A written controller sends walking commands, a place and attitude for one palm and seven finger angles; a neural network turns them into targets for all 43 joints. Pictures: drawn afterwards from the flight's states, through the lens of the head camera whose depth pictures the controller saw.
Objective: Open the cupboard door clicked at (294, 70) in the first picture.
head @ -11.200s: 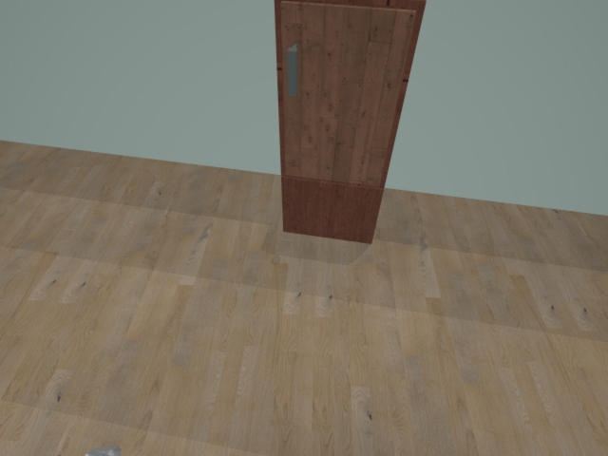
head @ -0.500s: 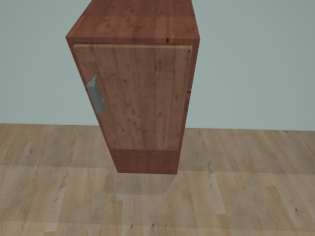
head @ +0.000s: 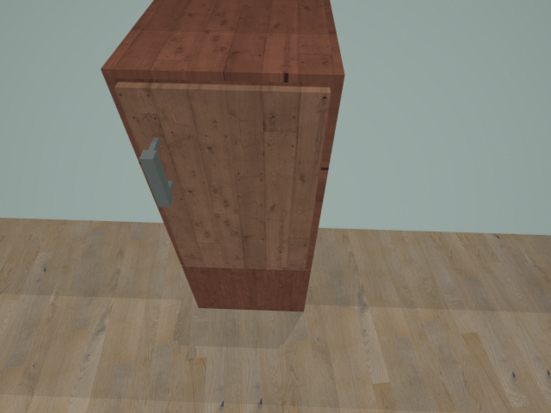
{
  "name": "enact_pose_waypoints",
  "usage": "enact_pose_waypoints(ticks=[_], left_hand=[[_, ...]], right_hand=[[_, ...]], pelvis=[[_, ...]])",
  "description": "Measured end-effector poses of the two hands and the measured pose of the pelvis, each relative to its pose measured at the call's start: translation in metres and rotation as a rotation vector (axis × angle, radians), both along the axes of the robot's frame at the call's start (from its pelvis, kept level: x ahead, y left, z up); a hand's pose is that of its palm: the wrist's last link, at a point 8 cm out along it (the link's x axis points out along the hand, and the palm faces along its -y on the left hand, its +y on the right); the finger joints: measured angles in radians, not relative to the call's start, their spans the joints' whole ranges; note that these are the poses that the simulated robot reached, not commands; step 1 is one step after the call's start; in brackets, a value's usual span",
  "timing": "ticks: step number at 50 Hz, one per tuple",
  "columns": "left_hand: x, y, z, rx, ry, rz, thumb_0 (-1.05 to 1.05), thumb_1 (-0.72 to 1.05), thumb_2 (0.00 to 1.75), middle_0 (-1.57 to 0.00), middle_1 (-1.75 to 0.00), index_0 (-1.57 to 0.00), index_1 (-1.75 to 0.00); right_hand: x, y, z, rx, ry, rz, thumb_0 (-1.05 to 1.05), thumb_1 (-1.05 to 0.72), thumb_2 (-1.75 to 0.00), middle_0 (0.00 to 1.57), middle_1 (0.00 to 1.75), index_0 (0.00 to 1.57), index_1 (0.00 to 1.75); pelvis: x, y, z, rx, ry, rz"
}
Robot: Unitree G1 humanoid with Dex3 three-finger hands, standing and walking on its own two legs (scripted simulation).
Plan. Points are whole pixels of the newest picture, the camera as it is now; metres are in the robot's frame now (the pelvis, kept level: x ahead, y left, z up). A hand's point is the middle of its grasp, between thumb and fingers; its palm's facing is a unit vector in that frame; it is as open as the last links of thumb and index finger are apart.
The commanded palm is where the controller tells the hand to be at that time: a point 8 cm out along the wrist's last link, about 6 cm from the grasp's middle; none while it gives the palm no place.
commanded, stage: come to a stop and stand still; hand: left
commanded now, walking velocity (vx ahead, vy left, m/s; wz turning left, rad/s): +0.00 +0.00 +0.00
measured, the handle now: (160, 172) +0.54 +0.27 +0.01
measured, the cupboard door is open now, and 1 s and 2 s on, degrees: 0 0 0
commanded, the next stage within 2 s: look again from close up in 0.16 s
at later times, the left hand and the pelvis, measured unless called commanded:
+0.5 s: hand out of the picture +0.01 +0.16 -0.18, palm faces +0.03 -0.98 -0.20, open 7.3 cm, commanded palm none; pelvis +0.01 -0.01 +0.00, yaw +0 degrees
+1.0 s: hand out of the picture +0.13 +0.19 -0.07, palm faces +0.25 -0.95 -0.18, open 7.4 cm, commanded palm +0.10 +0.22 -0.06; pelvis -0.02 -0.01 -0.01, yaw +3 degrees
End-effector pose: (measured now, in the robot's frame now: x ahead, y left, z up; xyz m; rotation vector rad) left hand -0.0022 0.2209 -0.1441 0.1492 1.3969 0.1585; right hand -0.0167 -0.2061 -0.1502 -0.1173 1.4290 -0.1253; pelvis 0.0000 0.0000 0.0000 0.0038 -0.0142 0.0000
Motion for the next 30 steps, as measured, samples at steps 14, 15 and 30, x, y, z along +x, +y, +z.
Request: enact_pose_waypoints(ticks=[14, 15, 30], left_hand=[[0.009, -0.003, 0.001, 0.005, -0.013, 0.005, 0.01, 0.94, 0.89, -0.2, -0.3, -0.2, -0.3], [0.009, -0.003, 0.0, 0.005, -0.013, 0.005, 0.01, 0.94, 0.89, -0.2, -0.3, -0.2, -0.3], [0.002, -0.01, 0.0, -0.004, -0.001, 0.006, 0.01, 0.94, 0.89, -0.2, -0.3, -0.2, -0.3]], right_hand=[[0.004, -0.008, 0.0, -0.008, 0.008, 0.001, 0.0, -0.9, -0.9, 0.2, 0.3, 0.19, 0.3], [0.004, -0.008, 0.001, -0.009, 0.01, 0.0, 0.0, -0.9, -0.9, 0.2, 0.3, 0.19, 0.3], [-0.009, -0.011, 0.002, -0.008, 0.034, -0.011, 0.0, -0.91, -0.9, 0.2, 0.3, 0.19, 0.3]], pelvis=[[0.006, -0.005, 0.0, 0.001, 0.0, 0.002], [0.006, -0.006, 0.0, 0.001, 0.0, 0.002], [0.004, -0.011, 0.001, 0.0, -0.003, 0.001]])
